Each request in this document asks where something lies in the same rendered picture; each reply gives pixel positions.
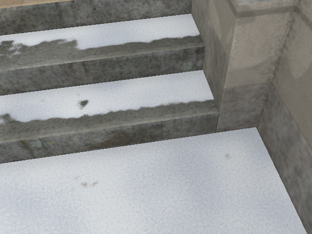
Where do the stairs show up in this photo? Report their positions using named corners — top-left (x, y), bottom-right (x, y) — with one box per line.
top-left (0, 0), bottom-right (219, 164)

